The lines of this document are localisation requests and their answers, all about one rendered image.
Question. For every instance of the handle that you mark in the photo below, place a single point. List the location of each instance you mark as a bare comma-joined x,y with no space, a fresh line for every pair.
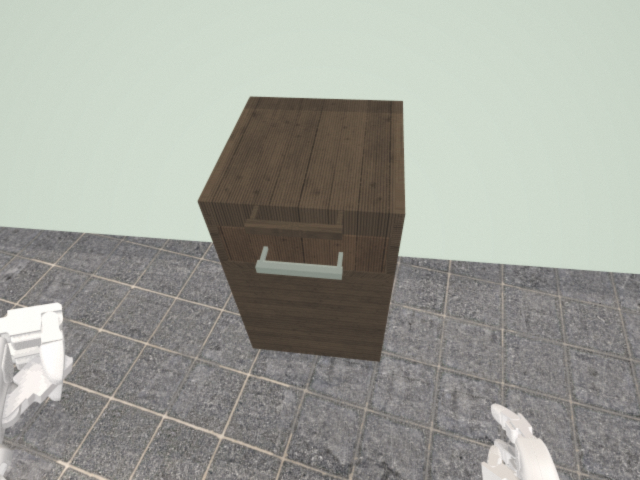
299,269
294,229

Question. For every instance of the robot left hand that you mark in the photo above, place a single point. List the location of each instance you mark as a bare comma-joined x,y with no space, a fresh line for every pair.
31,337

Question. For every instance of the drawer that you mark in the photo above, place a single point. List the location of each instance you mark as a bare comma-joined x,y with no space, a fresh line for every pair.
360,253

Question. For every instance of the robot right hand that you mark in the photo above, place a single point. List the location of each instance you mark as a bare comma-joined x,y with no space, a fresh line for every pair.
529,460

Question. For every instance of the cabinet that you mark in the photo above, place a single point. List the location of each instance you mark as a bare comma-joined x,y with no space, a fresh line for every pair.
311,160

